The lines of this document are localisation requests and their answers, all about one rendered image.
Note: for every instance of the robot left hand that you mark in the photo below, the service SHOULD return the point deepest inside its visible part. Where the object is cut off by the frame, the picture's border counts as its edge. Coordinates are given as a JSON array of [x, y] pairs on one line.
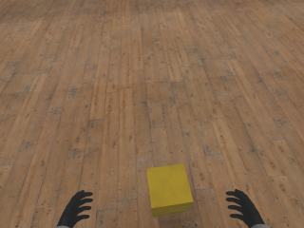
[[69, 217]]

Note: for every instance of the robot right hand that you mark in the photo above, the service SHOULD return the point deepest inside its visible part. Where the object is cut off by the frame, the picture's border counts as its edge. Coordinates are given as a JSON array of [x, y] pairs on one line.
[[250, 215]]

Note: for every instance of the carton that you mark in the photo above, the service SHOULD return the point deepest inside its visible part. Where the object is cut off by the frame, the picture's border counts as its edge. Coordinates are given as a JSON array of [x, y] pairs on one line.
[[169, 190]]

